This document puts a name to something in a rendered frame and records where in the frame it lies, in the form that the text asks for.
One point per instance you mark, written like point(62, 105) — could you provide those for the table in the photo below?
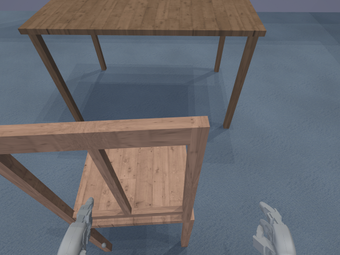
point(146, 18)

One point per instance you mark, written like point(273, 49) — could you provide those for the chair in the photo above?
point(137, 171)

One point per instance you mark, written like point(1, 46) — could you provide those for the left robot hand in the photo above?
point(78, 233)

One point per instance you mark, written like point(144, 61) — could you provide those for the right robot hand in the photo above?
point(279, 240)

